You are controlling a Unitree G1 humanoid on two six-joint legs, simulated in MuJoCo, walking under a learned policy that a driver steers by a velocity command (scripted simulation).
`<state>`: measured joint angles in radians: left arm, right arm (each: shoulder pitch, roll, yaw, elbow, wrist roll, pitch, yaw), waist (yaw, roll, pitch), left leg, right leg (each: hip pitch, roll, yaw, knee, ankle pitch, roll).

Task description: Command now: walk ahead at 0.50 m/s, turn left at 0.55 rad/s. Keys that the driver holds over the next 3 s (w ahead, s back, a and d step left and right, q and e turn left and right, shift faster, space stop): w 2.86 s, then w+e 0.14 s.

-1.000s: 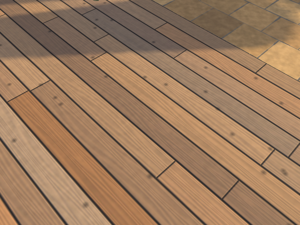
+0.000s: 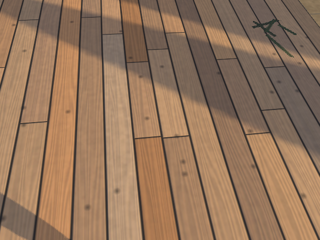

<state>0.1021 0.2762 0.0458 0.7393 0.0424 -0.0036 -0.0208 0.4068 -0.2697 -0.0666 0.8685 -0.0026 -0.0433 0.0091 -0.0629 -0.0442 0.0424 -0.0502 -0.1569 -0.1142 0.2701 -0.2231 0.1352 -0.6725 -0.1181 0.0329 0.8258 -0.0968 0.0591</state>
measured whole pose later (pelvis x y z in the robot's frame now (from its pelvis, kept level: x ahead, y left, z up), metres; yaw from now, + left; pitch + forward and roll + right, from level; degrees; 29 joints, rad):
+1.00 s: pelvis +0.54 +0.04 +0.00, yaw +6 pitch +0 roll +1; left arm 0.19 0.27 0.05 0.88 0.03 -0.02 -0.04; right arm 0.39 -0.23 -0.03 0.99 -0.01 -0.08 0.00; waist -0.02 -0.05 0.02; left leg -0.05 -0.09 0.07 0.22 -0.17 0.10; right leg -0.60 -0.11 0.00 0.93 -0.16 -0.01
